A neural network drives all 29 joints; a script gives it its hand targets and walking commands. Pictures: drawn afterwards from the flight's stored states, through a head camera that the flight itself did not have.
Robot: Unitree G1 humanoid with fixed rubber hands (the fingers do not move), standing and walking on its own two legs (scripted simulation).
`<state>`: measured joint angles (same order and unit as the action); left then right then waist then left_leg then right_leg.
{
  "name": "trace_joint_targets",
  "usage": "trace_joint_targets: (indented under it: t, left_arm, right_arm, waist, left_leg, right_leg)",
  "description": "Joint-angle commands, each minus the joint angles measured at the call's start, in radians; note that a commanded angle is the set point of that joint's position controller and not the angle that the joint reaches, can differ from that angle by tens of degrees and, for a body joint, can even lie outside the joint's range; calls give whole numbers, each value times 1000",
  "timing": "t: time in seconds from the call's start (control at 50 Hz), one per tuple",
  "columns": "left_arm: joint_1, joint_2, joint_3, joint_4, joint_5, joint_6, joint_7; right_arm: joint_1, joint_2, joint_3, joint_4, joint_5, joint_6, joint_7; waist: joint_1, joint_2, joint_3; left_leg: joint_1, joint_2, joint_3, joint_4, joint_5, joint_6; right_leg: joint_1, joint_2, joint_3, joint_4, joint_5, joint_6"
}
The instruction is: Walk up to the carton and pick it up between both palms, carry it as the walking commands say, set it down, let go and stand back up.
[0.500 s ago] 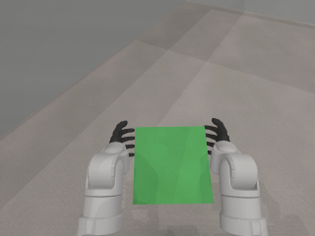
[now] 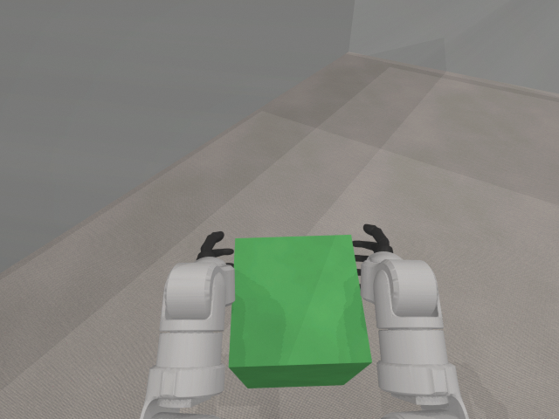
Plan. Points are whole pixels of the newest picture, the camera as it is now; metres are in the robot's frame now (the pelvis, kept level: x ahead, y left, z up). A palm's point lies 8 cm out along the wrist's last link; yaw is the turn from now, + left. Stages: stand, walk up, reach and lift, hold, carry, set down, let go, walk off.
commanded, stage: carry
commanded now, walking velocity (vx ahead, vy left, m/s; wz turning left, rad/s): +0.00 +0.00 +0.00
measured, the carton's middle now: (294, 318) +0.29 +0.00 +0.00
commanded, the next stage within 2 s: none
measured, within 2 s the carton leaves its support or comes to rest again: neither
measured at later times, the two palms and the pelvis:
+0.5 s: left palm (199, 265) +0.32 +0.14 +0.09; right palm (364, 257) +0.33 -0.10 +0.10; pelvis +0.02 +0.01 +0.00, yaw +1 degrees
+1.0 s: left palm (196, 266) +0.32 +0.14 +0.08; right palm (365, 257) +0.33 -0.10 +0.09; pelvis +0.03 +0.02 +0.00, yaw +1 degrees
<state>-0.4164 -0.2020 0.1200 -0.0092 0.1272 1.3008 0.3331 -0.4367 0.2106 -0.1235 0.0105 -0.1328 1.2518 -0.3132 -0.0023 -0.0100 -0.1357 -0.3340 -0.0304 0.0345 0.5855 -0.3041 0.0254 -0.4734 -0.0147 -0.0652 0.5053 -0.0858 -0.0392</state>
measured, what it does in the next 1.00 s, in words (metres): stands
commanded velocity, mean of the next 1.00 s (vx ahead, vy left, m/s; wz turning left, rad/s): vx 0.00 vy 0.00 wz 0.00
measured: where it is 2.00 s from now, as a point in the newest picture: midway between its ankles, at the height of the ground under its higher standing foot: outside the picture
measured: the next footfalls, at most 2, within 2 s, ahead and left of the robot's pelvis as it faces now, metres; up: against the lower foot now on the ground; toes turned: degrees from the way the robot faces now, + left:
none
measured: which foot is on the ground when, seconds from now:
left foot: down 0.00-1.00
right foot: down 0.00-1.00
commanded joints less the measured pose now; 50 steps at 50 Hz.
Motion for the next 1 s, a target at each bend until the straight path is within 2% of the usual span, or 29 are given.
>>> trace_joint_targets:
  t: [0.0, 0.12, 0.4, 0.6, 0.78, 0.98]
  left_arm:
    - [-597, -1064, -545, -103, -445, -55, -440]
    - [-592, -1069, -554, -108, -444, -64, -439]
    - [-567, -1060, -548, -76, -429, -98, -442]
    - [-542, -1032, -520, -40, -385, -161, -441]
    - [-471, -994, -573, -130, -374, -187, -432]
    - [-438, -963, -568, -122, -345, -205, -434]
  right_arm:
    - [-482, 1130, 551, -20, 449, -2, 399]
    - [-475, 1131, 553, -18, 447, -9, 402]
    - [-452, 1119, 537, 1, 420, -47, 410]
    - [-424, 1093, 505, 33, 375, -111, 414]
    - [-355, 1052, 554, -60, 367, -134, 407]
    - [-328, 1020, 542, -43, 347, -149, 415]
  waist:
    - [1, -15, -253]
    - [-2, 7, -273]
    - [-9, 16, -290]
    - [-12, 20, -284]
    - [-15, 17, -297]
    - [-16, 23, -263]
  left_leg:
    - [-17, 111, -87, -121, -52, 19]
    - [-8, 125, -100, -133, -5, 21]
    - [32, 137, -101, -97, 148, 21]
    - [41, 143, -103, -87, 203, 24]
    - [52, 140, -104, -81, 217, 24]
    - [33, 145, -115, -107, 172, 22]
  right_leg:
    - [204, -140, 139, -102, -179, -6]
    - [239, -129, 110, -66, -83, -9]
    - [265, -134, 83, -12, 70, -10]
    - [275, -136, 70, 16, 98, -8]
    - [290, -136, 72, 26, 122, -9]
    - [274, -135, 73, 13, 75, -6]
